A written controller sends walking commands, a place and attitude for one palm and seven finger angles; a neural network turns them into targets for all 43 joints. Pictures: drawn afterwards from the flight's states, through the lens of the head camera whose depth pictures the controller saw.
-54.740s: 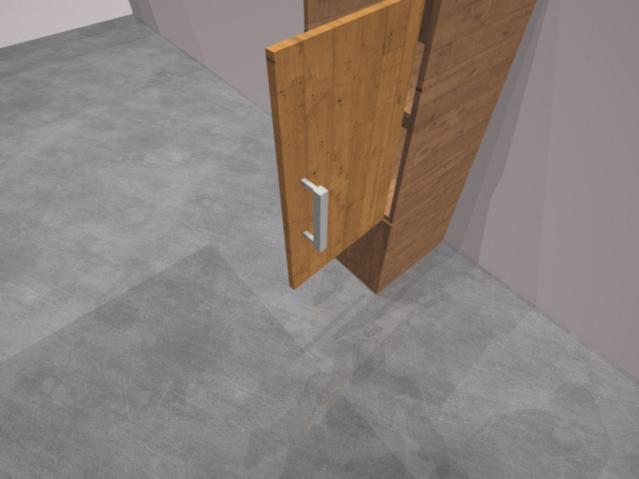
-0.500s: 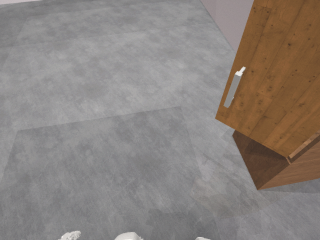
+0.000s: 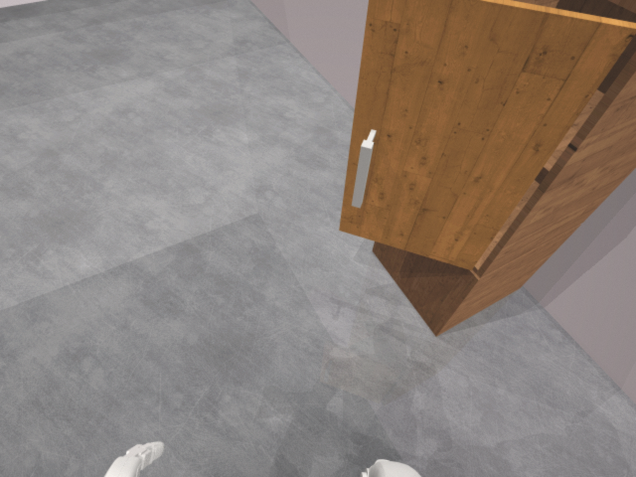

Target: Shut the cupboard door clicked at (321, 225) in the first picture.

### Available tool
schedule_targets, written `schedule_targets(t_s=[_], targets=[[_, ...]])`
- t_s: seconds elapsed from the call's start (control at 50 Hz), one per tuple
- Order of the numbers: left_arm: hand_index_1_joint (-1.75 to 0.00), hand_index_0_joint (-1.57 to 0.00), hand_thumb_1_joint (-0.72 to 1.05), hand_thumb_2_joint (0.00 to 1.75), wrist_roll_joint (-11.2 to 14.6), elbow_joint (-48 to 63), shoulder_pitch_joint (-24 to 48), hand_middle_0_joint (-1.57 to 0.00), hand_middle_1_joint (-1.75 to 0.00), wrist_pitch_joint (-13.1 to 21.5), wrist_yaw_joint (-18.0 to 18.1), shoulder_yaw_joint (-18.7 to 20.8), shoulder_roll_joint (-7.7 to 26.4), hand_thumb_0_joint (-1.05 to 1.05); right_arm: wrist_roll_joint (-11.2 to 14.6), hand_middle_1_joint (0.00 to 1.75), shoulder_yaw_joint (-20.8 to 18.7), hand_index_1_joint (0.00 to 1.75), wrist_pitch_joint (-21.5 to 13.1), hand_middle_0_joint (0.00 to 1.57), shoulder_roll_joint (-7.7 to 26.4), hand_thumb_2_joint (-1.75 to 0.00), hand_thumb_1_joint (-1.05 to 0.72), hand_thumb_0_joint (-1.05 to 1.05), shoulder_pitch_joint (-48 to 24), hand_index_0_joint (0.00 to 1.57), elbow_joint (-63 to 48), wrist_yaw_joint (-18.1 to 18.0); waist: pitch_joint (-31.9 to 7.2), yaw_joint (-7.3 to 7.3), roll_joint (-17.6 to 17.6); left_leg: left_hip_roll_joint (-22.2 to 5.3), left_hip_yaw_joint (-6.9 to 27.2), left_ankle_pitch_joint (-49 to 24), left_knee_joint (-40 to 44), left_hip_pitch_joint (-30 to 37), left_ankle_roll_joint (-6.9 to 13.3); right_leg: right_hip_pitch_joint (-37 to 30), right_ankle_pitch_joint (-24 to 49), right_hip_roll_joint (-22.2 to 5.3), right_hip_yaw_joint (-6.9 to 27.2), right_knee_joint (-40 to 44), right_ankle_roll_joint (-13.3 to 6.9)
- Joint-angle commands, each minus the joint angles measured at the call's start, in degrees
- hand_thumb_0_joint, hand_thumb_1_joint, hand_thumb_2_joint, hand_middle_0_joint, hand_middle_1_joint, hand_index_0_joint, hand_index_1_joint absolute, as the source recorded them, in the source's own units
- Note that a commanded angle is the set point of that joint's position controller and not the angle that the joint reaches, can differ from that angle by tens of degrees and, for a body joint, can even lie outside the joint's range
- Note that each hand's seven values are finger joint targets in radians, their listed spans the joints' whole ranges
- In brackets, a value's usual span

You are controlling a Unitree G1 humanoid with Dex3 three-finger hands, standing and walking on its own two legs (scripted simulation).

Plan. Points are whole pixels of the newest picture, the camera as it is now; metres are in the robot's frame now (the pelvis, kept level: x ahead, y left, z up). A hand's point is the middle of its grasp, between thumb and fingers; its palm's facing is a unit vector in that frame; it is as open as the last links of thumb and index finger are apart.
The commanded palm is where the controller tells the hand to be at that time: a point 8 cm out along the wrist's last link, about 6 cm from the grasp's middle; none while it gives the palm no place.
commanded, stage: turn to face it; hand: left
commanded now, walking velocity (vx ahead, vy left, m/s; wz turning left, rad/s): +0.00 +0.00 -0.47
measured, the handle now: (364, 170) +0.68 -0.06 -0.09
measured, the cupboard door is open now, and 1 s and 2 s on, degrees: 42 42 42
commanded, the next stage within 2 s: take the last steps up to it in 0.46 s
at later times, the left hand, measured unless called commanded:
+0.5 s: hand out of the picture +0.12 +0.17 -0.18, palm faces -0.15 -0.97 -0.20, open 7.4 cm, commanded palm none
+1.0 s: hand (244, 470) +0.15 +0.11 -0.17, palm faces -0.27 -0.94 -0.20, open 7.4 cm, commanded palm none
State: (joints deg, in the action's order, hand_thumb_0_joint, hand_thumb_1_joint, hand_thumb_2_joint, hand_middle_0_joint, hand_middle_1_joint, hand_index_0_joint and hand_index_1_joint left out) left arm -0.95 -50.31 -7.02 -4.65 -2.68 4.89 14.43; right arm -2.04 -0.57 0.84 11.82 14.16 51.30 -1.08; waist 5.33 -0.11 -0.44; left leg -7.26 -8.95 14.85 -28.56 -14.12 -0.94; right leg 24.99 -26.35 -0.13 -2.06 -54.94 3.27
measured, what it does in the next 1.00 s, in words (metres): steps on the spot, turning right: right foot, then left foot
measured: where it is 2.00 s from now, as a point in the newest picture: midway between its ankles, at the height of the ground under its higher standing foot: outside the picture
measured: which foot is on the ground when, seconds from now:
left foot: down 0.00-0.10, up 0.12-0.46, down 0.48-0.84, up 0.86-1.00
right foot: up 0.00-0.08, down 0.10-0.50, up 0.52-0.82, down 0.84-1.00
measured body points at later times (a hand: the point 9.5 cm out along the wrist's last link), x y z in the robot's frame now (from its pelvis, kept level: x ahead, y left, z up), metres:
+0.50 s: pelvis +0.02 -0.01 -0.01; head +0.05 +0.00 +0.44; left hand +0.12 +0.22 -0.17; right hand +0.04 -0.27 -0.15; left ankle +0.04 +0.11 -0.75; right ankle -0.02 -0.13 -0.74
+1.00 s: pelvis +0.06 -0.05 +0.00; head +0.08 -0.07 +0.45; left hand +0.16 +0.16 -0.15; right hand -0.02 -0.30 -0.16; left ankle +0.08 +0.07 -0.68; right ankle -0.02 -0.13 -0.74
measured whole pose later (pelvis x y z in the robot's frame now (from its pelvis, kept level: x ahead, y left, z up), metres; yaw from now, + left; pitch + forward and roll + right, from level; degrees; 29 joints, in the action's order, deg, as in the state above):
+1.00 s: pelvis +0.06 -0.05 +0.00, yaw -17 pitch +1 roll +0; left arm -1.3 -58.8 -15.5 1.3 -0.5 2.5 9.2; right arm -1.8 -3.0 1.7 13.6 17.0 60.3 0.1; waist 1.8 -1.0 -2.0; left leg -4.4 -4.0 23.8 -56.2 -25.7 -1.5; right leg 6.7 -17.4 1.3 -3.3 -23.2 -2.4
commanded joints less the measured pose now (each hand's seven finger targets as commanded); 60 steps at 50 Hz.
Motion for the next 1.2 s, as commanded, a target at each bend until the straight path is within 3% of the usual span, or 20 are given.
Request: schedule_targets(t_s=[0.0,0.06,0.08,0.1,0.2,0.36,0.42,0.46,0.5,0.58,0.68,0.78,0.8,0.82,0.84,0.86,0.96,1.08,1.14,1.18], targets=[[-0.3,-0.2,0.9,0.9,0.0,5.4,2.4,-0.2,-0.3,2.0,0.3,0.2,2.4,0.0,0.2,0.3,-4.4,0.3,-0.6,0.2,13.3,-0.9,-0.9,0.0,3.1,0.2,-2.1,-0.7,-8.7,-2.56,-12.6,-12.9,6.4,-26.2,4.3,9.0,7.5,-3.7,0.9,0.6,-3.2,13.8,-1.5],[-0.3,-0.2,0.9,0.9,-0.3,2.7,-6.1,-0.2,-0.3,3.0,1.1,1.0,6.5,0.0,1.2,0.3,-4.7,0.3,-0.3,0.2,12.0,-0.9,-0.9,0.0,1.0,0.2,-2.5,-0.1,-11.0,1.77,-3.9,-8.7,1.1,-13.2,-7.5,-1.8,1.0,-22.1,20.7,-3.0,1.5,33.7,-4.3],[-0.3,-0.2,0.9,0.9,-0.9,1.7,-8.6,-0.2,-0.3,3.6,2.0,2.1,12.6,0.0,1.5,0.3,-3.7,0.3,-0.1,0.2,7.5,-0.9,-0.9,0.0,-1.0,0.2,-4.9,0.1,-10.1,3.22,14.2,-0.2,-3.7,13.3,-18.7,-17.0,-2.8,-29.8,35.5,-17.4,19.4,36.4,-9.9],[-0.3,-0.2,0.9,0.9,-0.2,0.9,-11.3,-0.2,-0.3,3.5,2.5,2.2,14.7,0.0,1.5,0.3,-3.2,0.3,0.7,0.2,7.8,-0.9,-0.9,0.0,-4.0,0.2,-6.2,-0.2,-9.4,5.2,13.8,2.4,2.9,22.4,-29.7,-19.3,-3.0,-24.7,44.1,-23.2,23.2,35.6,-15.7],[-0.3,-0.2,0.9,0.9,-0.2,2.6,-2.8,-0.2,-0.3,3.8,3.8,0.8,7.9,0.0,1.1,0.3,-2.9,0.3,1.1,0.2,6.6,-0.9,-0.9,0.0,-1.6,0.2,-2.1,-0.4,-9.2,-0.21,8.4,1.5,8.3,9.4,-35.1,-18.6,-3.8,-21.0,44.9,-13.3,12.9,32.3,-13.9],[-0.3,-0.2,0.9,0.9,-0.8,1.0,-4.1,-0.2,-0.3,3.6,3.7,1.3,8.8,0.0,1.5,0.3,-2.7,0.3,0.8,0.2,5.2,-0.9,-0.9,0.0,-2.2,0.2,-2.0,-0.4,-7.2,0.4,8.9,4.3,6.9,9.3,-16.6,-10.3,-2.8,-16.5,36.4,-12.9,17.2,33.3,-14.8],[-0.3,-0.2,0.9,0.9,-0.1,0.6,-2.3,-0.2,-0.3,3.2,3.6,1.2,7.9,0.0,1.5,0.3,-2.5,0.3,0.1,0.2,5.2,-0.9,-0.9,0.0,2.4,0.2,-0.1,-0.8,-7.5,-2.04,8.0,5.2,6.6,-2.2,-0.1,2.0,-1.9,-10.0,30.8,-9.8,16.8,29.5,-10.7],[-0.3,-0.2,0.9,0.9,0.4,1.2,-5.6,-0.2,-0.3,2.7,3.2,0.3,2.9,0.0,0.6,0.3,-3.2,0.3,-1.0,0.2,11.8,-0.9,-0.9,0.0,4.1,0.2,0.2,-1.1,-8.7,-1.18,-12.2,-9.3,21.4,-15.5,8.4,10.4,4.2,-0.4,10.1,0.9,8.1,18.2,-4.7],[-0.3,-0.2,0.9,0.9,-0.2,1.5,-3.3,-0.2,-0.3,2.1,3.0,0.2,3.3,0.0,0.0,0.3,-3.4,0.3,-0.9,0.2,13.0,-0.9,-0.9,0.0,4.0,0.2,-0.1,-1.8,-6.9,-2.35,-15.5,-16.5,28.0,-19.0,12.7,5.3,10.7,2.2,-7.3,2.2,5.4,0.1,-2.6],[-0.3,-0.2,0.9,0.9,-0.2,-0.3,-3.8,-0.2,-0.3,2.2,1.8,0.3,1.9,0.0,-0.2,0.3,-2.4,0.3,-1.1,0.2,9.7,-0.9,-0.9,0.0,0.4,0.2,-0.9,-1.9,-7.0,-0.34,-7.9,-10.9,16.7,-20.0,10.5,6.1,9.7,2.5,-1.6,-0.1,3.8,-3.8,-1.7],[-0.3,-0.2,0.9,0.9,-0.6,0.1,0.0,-0.2,-0.3,2.6,0.4,-0.6,0.6,0.0,-0.4,0.3,-3.5,0.3,-1.1,0.2,11.0,-0.9,-0.9,0.0,4.5,0.2,2.1,-1.2,-4.9,-2.93,-8.8,-11.0,15.8,1.7,14.0,6.5,9.0,-0.1,-0.3,-0.1,-0.6,9.6,-2.6],[-0.3,-0.2,0.9,0.9,-0.7,-3.3,-7.4,-0.2,-0.3,3.9,0.1,-0.2,1.5,0.0,0.2,0.3,-4.0,0.3,-1.2,0.2,10.7,-0.9,-0.9,0.0,2.9,0.2,3.7,-0.5,-5.2,0.64,-5.4,-7.1,10.3,10.0,6.9,-1.8,5.3,-17.5,10.0,1.6,-3.2,31.2,-3.9],[-0.3,-0.2,0.9,0.9,-0.8,-4.6,-10.8,-0.2,-0.3,4.5,0.6,0.4,4.0,0.0,0.6,0.3,-3.5,0.3,-1.4,0.2,8.6,-0.9,-0.9,0.0,2.4,0.2,3.3,-0.3,-5.2,2.36,0.5,-3.5,6.3,13.4,0.2,-9.4,3.1,-25.2,5.3,-3.0,3.1,35.9,-5.8],[-0.3,-0.2,0.9,0.9,-1.1,-6.1,-15.0,-0.2,-0.3,5.0,1.4,1.3,8.8,0.0,1.1,0.3,-2.4,0.3,-1.7,0.2,4.5,-0.9,-0.9,0.0,0.9,0.2,1.6,0.1,-5.2,4.29,14.0,3.7,-0.7,18.1,-12.8,-21.4,0.1,-32.3,-2.4,-14.8,20.6,42.4,-11.3],[-0.3,-0.2,0.9,0.9,-0.6,-6.9,-18.1,-0.2,-0.3,4.7,2.1,1.5,10.5,0.0,0.7,0.3,-2.2,0.3,-1.5,0.2,5.1,-0.9,-0.9,0.0,-4.8,0.2,-1.0,0.6,-2.0,6.82,12.7,4.3,2.6,22.2,-23.5,-25.4,0.1,-28.5,-4.3,-21.2,27.4,46.3,-16.1],[-0.3,-0.2,0.9,0.9,-0.5,-7.4,-16.9,-0.2,-0.3,5.4,2.6,1.2,8.6,0.0,0.5,0.3,-2.7,0.3,-1.3,0.2,5.6,-0.9,-0.9,0.0,-5.8,0.2,-0.3,0.3,0.1,5.3,15.3,3.0,6.5,18.0,-29.4,-28.0,0.2,-26.2,0.0,-20.0,29.0,46.2,-17.5],[-0.3,-0.2,0.9,0.9,-0.3,-7.1,-10.7,-0.2,-0.3,7.4,3.2,-1.0,2.8,0.0,0.4,0.3,-2.5,0.3,-1.4,0.2,2.7,-0.9,-0.9,0.0,-0.4,0.2,3.6,1.4,-1.2,-0.47,6.1,1.5,5.4,5.5,-27.0,-20.2,-1.1,-21.2,24.5,-13.2,9.6,42.3,-14.9],[-0.3,-0.2,0.9,0.9,-0.3,-10.6,-13.1,-0.2,-0.3,7.7,3.5,-1.0,3.3,0.0,0.9,0.3,-1.7,0.3,-2.3,0.2,1.2,-0.9,-0.9,0.0,-2.5,0.2,3.3,1.5,-1.5,-0.04,6.0,3.4,2.4,1.4,-11.4,-12.8,-0.1,-22.7,35.5,-12.4,7.1,38.6,-13.6],[-0.3,-0.2,0.9,0.9,0.0,-11.4,-12.0,-0.2,-0.3,7.3,3.7,-1.2,1.9,0.0,0.5,0.3,-2.2,0.3,-3.4,0.2,3.2,-0.9,-0.9,0.0,6.4,0.2,6.8,0.8,-4.1,-4.24,3.1,4.9,2.9,-8.6,-0.1,4.8,1.0,-16.3,36.7,-8.5,3.8,26.1,-10.1],[-0.3,-0.2,0.9,0.9,0.8,-9.9,-16.0,-0.2,-0.3,7.0,3.4,-1.9,-2.2,0.0,-0.6,0.3,-3.8,0.3,-3.7,0.2,12.0,-0.9,-0.9,0.0,17.6,0.2,9.4,-0.4,-12.7,-5.99,-17.2,-15.8,28.1,-24.2,6.0,23.3,11.4,1.0,-2.6,2.1,-3.6,0.9,-5.3]])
